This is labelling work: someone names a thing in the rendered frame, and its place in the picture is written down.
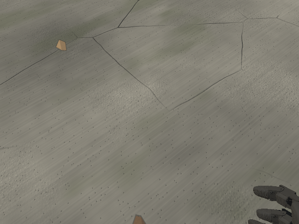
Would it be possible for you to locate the right robot hand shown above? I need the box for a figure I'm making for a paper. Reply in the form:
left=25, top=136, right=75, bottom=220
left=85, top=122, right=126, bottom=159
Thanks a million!
left=248, top=185, right=299, bottom=224

